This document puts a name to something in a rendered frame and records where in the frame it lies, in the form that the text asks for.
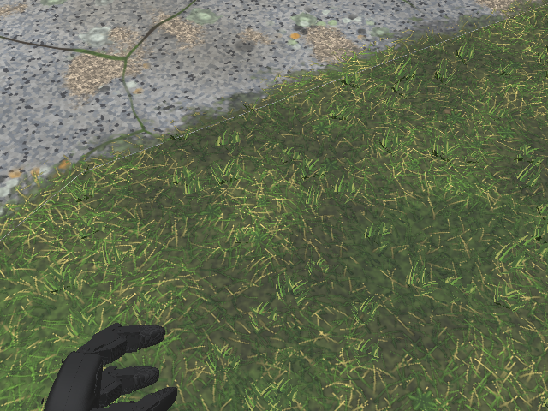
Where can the left robot hand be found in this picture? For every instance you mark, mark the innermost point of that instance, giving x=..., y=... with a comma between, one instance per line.
x=82, y=384

